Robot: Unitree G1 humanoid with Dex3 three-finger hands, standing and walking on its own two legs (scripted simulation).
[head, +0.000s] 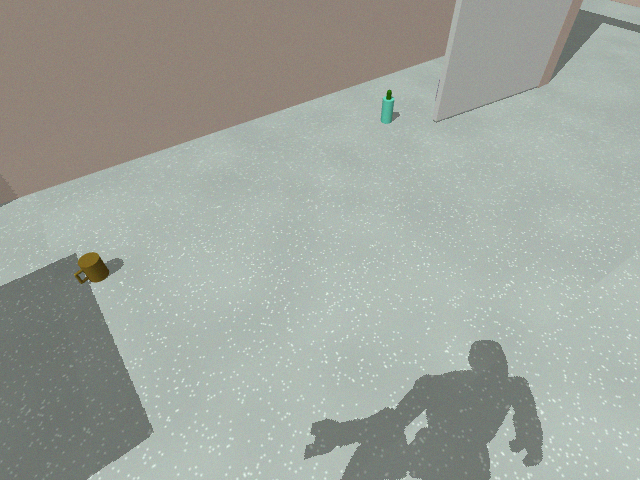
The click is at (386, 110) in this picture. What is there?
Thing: necked bottle
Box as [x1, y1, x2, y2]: [381, 90, 393, 123]
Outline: 390,90 387,91 387,95 383,97 381,121 384,123 388,123 391,121 393,97 390,95
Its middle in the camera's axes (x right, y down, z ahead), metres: +0.42 -0.81 +2.34
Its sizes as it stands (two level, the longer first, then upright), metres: 0.068 0.068 0.199
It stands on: the floor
